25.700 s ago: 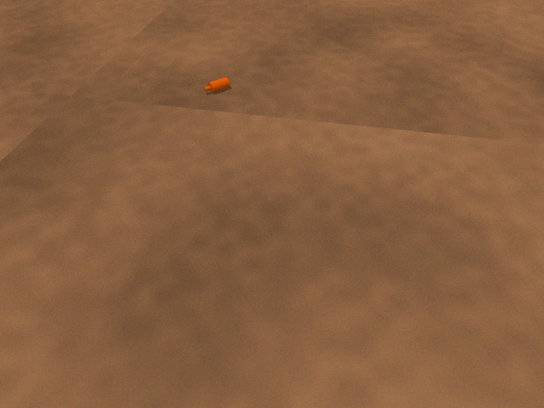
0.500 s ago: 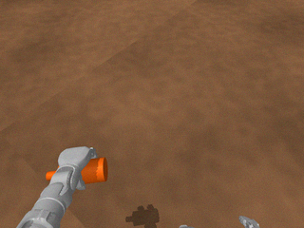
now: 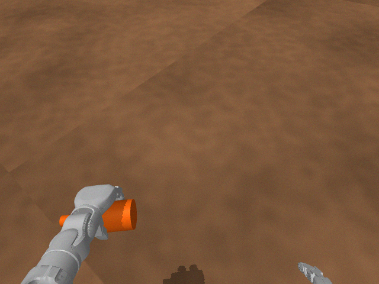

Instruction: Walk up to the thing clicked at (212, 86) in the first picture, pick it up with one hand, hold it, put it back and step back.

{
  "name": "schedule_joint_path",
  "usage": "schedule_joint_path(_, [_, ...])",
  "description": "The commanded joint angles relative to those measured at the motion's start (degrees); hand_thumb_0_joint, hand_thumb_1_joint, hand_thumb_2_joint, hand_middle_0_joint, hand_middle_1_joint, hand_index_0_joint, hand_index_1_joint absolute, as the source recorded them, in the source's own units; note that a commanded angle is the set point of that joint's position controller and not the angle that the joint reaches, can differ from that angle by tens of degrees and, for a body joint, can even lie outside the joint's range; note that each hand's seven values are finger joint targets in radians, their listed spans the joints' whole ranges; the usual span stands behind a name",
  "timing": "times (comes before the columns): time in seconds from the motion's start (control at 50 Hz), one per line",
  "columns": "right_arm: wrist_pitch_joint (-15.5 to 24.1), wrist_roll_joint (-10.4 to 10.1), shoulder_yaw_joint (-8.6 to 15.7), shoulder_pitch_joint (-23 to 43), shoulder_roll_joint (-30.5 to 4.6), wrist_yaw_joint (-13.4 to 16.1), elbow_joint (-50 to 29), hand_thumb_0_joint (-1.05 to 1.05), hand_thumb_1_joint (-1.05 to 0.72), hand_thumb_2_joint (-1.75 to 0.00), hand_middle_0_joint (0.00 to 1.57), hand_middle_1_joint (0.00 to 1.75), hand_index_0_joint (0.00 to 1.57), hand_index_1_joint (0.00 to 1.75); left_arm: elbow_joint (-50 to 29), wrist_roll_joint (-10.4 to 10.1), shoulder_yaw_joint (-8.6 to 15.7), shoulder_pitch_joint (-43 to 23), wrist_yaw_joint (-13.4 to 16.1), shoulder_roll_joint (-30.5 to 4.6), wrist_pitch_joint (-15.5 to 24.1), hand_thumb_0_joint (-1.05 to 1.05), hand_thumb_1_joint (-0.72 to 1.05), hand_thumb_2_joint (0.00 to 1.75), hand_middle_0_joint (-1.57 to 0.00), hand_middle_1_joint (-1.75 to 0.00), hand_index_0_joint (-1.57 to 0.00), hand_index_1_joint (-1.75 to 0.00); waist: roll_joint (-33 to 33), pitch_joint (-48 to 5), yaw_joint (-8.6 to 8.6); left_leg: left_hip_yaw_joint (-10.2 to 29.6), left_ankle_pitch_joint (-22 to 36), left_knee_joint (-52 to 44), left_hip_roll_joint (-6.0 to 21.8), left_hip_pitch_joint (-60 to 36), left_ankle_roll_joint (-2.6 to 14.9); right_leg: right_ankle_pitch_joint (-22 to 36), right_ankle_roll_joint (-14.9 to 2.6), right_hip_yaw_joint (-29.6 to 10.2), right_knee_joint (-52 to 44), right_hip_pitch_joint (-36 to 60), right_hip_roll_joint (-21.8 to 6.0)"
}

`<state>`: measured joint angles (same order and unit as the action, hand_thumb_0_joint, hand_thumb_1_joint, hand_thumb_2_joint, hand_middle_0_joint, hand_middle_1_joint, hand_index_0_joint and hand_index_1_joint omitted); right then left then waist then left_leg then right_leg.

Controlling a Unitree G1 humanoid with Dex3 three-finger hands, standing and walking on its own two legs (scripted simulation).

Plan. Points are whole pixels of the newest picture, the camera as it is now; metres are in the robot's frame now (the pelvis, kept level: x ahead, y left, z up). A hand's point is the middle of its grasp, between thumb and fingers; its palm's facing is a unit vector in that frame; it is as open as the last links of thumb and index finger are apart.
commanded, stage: hold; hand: left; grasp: from above
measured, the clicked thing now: (98, 217) +0.30 +0.24 -0.09
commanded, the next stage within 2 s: crouch in 1.26 s
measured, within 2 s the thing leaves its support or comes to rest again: neither
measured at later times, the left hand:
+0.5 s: hand (97, 218) +0.28 +0.22 -0.04, palm faces -0.47 -0.05 -0.88, open 10.3 cm
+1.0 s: hand (97, 221) +0.27 +0.22 -0.04, palm faces -0.48 -0.06 -0.88, open 10.3 cm
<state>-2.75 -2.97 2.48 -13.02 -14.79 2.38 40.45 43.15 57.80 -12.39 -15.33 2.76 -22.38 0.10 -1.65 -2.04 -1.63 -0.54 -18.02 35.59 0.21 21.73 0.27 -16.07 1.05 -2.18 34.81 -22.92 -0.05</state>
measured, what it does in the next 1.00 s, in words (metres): stands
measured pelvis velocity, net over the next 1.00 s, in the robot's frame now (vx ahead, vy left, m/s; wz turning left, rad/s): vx -0.01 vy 0.00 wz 0.00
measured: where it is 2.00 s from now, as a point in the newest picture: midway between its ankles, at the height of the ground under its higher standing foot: outside the picture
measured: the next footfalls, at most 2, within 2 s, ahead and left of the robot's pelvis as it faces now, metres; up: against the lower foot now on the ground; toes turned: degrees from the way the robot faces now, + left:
none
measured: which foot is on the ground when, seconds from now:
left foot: down 0.00-1.00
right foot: down 0.00-1.00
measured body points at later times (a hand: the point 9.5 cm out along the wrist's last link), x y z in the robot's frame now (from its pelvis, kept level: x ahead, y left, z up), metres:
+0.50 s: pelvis -0.01 +0.00 +0.01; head +0.01 -0.02 +0.46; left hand +0.30 +0.22 +0.01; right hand +0.13 -0.26 -0.11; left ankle +0.00 +0.12 -0.73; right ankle +0.02 -0.13 -0.73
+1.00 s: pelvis -0.01 +0.00 +0.01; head +0.00 -0.02 +0.46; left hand +0.29 +0.22 +0.01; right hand +0.14 -0.26 -0.10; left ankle +0.00 +0.12 -0.73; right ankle +0.02 -0.13 -0.73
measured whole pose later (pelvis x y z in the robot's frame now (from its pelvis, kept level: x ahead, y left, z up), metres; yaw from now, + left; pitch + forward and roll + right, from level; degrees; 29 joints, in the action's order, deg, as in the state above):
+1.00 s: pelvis -0.01 +0.00 +0.01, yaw +0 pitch +0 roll +0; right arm -3.9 -3.4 1.3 -10.1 -14.6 3.3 39.1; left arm 37.1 56.7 -12.7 -13.0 -2.4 -23.4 1.3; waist -2.2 0.5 -0.2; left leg -0.4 -14.0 28.6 0.0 14.5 0.1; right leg -12.6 0.9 -2.0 28.6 -16.0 -0.3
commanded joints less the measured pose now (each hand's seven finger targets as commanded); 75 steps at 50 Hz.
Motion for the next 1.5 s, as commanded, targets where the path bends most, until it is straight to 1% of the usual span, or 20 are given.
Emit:
schedule_joint_path(0.0, [2.23,0.2,2.71,2.38,-8.27,0.46,-7.13,0.0,-0.89,-0.9,0.2,0.3,0.2,0.3,-12.72,-0.08,6.18,-20.78,2.14,-12.97,0.23,0.0,0.68,0.86,-1.08,-0.59,-1.06,-0.61,-0.86,-14.96,0.39,-0.29,14.59,-5.45,-1.42,-8.28,0.14,11.81,-1.62,1.6,-5.74,6.19,1.75])
schedule_joint_path(0.4, [2.11,-0.04,2.21,5.0,-7.78,1.0,-7.85,0.0,-0.89,-0.9,0.2,0.3,0.2,0.3,-17.03,-0.41,6.93,-20.15,0.21,-14.09,0.99,0.0,0.66,0.87,-1.04,-0.65,-1.03,-0.67,-1.91,-14.76,1.21,-0.22,14.85,-7.92,-1.37,-11.03,0.08,11.47,-1.61,1.57,-8.24,8.87,1.7])
schedule_joint_path(0.44, [2.13,-0.07,2.06,5.35,-7.68,0.9,-8.09,0.0,-0.89,-0.9,0.2,0.3,0.2,0.3,-17.98,-0.63,5.51,-20.58,-0.24,-12.62,0.92,0.0,0.68,0.86,-1.05,-0.67,-1.05,-0.67,-1.26,-13.83,1.06,0.02,13.86,-8.65,-1.2,-11.0,0.11,10.7,-1.65,1.68,-8.64,8.7,1.74])
schedule_joint_path(0.48, [2.03,-0.19,2.1,5.87,-7.82,1.01,-8.37,0.0,-0.89,-0.9,0.2,0.3,0.2,0.3,-17.14,-0.9,7.45,-19.3,-0.55,-14.4,0.76,0.0,0.68,0.87,-1.05,-0.66,-1.04,-0.67,-0.33,-13.84,1.48,-0.3,13.19,-8.7,-1.44,-10.83,0.42,10.04,-1.42,1.52,-9.3,9.68,1.52])
schedule_joint_path(0.52, [1.97,-0.09,1.92,5.92,-7.58,1.02,-8.46,0.0,-0.89,-0.9,0.2,0.3,0.2,0.3,-19.14,-1.04,5.74,-20.15,-1.17,-12.83,0.85,0.0,0.66,0.89,-1.04,-0.68,-1.03,-0.69,-0.68,-14.41,0.75,-0.34,14.44,-8.71,-1.47,-11.85,0.39,11.49,-1.41,1.35,-9.06,9.54,1.48])
schedule_joint_path(0.66, [1.78,-0.21,1.75,6.32,-7.64,1.18,-8.5,0.0,-0.89,-0.9,0.2,0.3,0.2,0.3,-19.44,-0.96,6.94,-20.33,-2.29,-14.41,1.36,0.0,0.63,0.85,-1.0,-0.67,-1.0,-0.68,-1.64,-14.15,1.22,0.0,16.1,-9.61,-1.07,-12.95,0.13,12.36,-1.74,1.67,-9.3,10.16,1.67])
schedule_joint_path(0.78, [1.81,-0.13,1.6,7.17,-7.38,1.27,-8.95,0.0,-0.89,-0.9,0.2,0.3,0.2,0.3,-20.14,-0.98,6.06,-19.9,-2.23,-13.21,1.22,0.0,0.65,0.87,-1.01,-0.71,-1.01,-0.71,-0.64,-13.47,1.25,-0.19,15.01,-9.93,-1.34,-12.84,0.35,11.54,-1.5,1.66,-9.99,10.29,1.52])
schedule_joint_path(0.82, [1.63,-0.22,1.56,7.59,-7.5,1.29,-8.97,0.0,-0.9,-0.9,0.2,0.3,0.2,0.3,-18.99,-0.97,7.77,-18.63,-2.24,-14.95,1.14,0.0,0.65,0.89,-1.04,-0.67,-1.02,-0.68,-0.91,-12.44,1.95,-0.11,14.33,-10.42,-1.33,-12.67,0.29,10.78,-1.57,1.65,-10.35,10.58,1.41])
schedule_joint_path(0.86, [1.58,-0.16,1.49,7.24,-7.45,1.29,-8.93,0.0,-0.9,-0.9,0.2,0.3,0.2,0.3,-18.98,-0.92,6.33,-19.34,-2.48,-13.29,1.34,0.0,0.64,0.88,-1.01,-0.71,-1.01,-0.71,-0.15,-12.17,0.82,-0.21,13.27,-10.48,-1.31,-12.68,0.44,9.99,-1.49,1.49,-10.62,9.9,1.45])
schedule_joint_path(0.88, [1.54,-0.17,1.44,7.67,-7.27,1.35,-9.04,0.0,-0.9,-0.9,0.2,0.3,0.2,0.3,-18.87,-0.78,7.01,-19.12,-2.46,-14.13,1.35,0.0,0.65,0.87,-1.01,-0.71,-1.01,-0.71,-0.11,-11.9,1.65,-0.12,13.39,-10.66,-1.39,-12.6,0.49,9.92,-1.47,1.59,-10.75,10.14,1.38])
schedule_joint_path(0.96, [1.41,-0.05,1.39,7.48,-7.41,1.44,-8.76,0.0,-0.9,-0.9,0.2,0.3,0.2,0.3,-18.05,-1.07,7.15,-19.49,-2.2,-14.34,1.63,0.0,0.66,0.91,-1.03,-0.71,-1.03,-0.72,-0.57,-12.99,1.31,-0.26,13.95,-10.39,-1.47,-13.19,0.46,10.59,-1.43,1.45,-10.69,10.45,1.25])
schedule_joint_path(0.98, [1.45,-0.05,1.39,7.34,-7.24,1.39,-8.76,0.0,-0.9,-0.9,0.2,0.3,0.2,0.3,-18.42,-1.13,5.87,-20.04,-2.15,-12.87,1.78,0.0,0.66,0.92,-1.04,-0.71,-1.03,-0.72,-0.29,-12.48,0.96,-0.08,13.6,-10.51,-1.29,-12.99,0.4,10.27,-1.49,1.57,-10.56,10.15,1.38])
schedule_joint_path(1.04, [1.39,0.02,1.53,7.37,-7.43,1.41,-8.68,0.0,-0.9,-0.9,0.2,0.3,0.2,0.3,-18.29,-0.56,8.37,-18.64,-1.37,-15.24,1.9,0.0,0.64,0.91,-1.01,-0.72,-1.01,-0.72,-1.76,-13.33,2.0,-0.06,13.31,-10.64,-1.39,-13.1,0.19,9.66,-1.67,1.68,-10.71,10.51,1.29])
schedule_joint_path(1.1, [1.5,-0.01,1.37,7.74,-7.16,1.47,-8.88,0.0,-0.9,-0.9,0.2,0.3,0.2,0.3,-19.08,-0.61,6.37,-20.97,-1.0,-13.46,1.86,0.0,0.67,0.92,-1.04,-0.72,-1.03,-0.73,-1.31,-13.18,1.06,-0.2,12.57,-10.51,-1.42,-13.52,0.33,9.22,-1.54,1.56,-10.96,9.96,1.3])
schedule_joint_path(1.18, [1.52,-0.07,1.51,7.73,-7.31,1.51,-8.43,0.0,-0.9,-0.9,0.2,0.3,0.2,0.3,-18.65,-0.72,7.68,-20.55,-0.51,-15.07,1.49,0.0,0.66,0.91,-1.02,-0.73,-1.02,-0.73,-1.16,-13.41,1.73,-0.39,12.46,-10.67,-1.58,-13.03,0.35,9.14,-1.51,1.53,-11.09,10.5,1.17])
schedule_joint_path(1.2, [1.53,-0.07,1.42,7.94,-7.16,1.48,-8.65,0.0,-0.9,-0.9,0.2,0.3,0.2,0.3,-18.88,-0.79,6.19,-20.42,-0.8,-13.42,1.4,0.0,0.66,0.91,-1.02,-0.73,-1.02,-0.73,-0.85,-13.31,1.3,-0.28,12.81,-10.68,-1.48,-13.56,0.27,9.5,-1.57,1.58,-10.92,10.2,1.24])
schedule_joint_path(1.24, [1.47,-0.13,1.62,7.37,-7.51,1.58,-8.08,0.0,-0.9,-0.9,0.2,0.3,0.2,0.3,-18.54,-0.69,7.26,-21.5,-0.81,-14.7,1.16,0.0,0.64,0.9,-1.01,-0.74,-1.01,-0.74,-0.94,-13.9,1.31,-0.35,13.9,-10.39,-1.51,-13.72,0.33,10.71,-1.47,1.46,-10.77,10.31,1.2])
schedule_joint_path(1.34, [1.52,-0.14,1.58,7.85,-7.37,1.46,-8.52,0.0,-0.92,-0.91,0.2,0.3,0.2,0.3,-16.88,-1.43,6.28,-17.2,-1.64,-12.75,1.0,0.0,0.72,0.85,-1.06,-0.76,-1.08,-0.74,-0.27,-11.42,1.64,0.06,12.08,-11.18,-1.23,-12.52,0.16,8.88,-1.56,1.73,-11.26,10.01,1.33])
schedule_joint_path(1.36, [1.54,-0.12,1.51,7.87,-7.16,1.42,-8.72,0.0,-0.88,-0.89,0.2,0.3,0.2,0.3,-18.79,-1.57,5.51,-18.8,-1.9,-12.35,1.3,0.0,0.64,0.89,-0.98,-0.74,-1.0,-0.73,-0.63,-11.82,1.52,0.18,12.15,-11.19,-1.12,-12.74,0.13,9.02,-1.57,1.79,-11.09,10.03,1.36])
schedule_joint_path(1.48, [1.16,0.03,1.68,6.48,-7.06,1.21,-7.96,0.0,-0.89,-0.9,0.2,0.3,0.2,0.3,-14.99,0.27,6.62,-17.12,0.69,-12.19,2.44,0.0,0.71,1.0,-1.06,-0.77,-1.05,-0.78,1.98,-10.8,0.9,-0.3,12.99,-9.77,-1.63,-10.97,0.31,9.66,-1.42,1.66,-10.36,9.26,1.24])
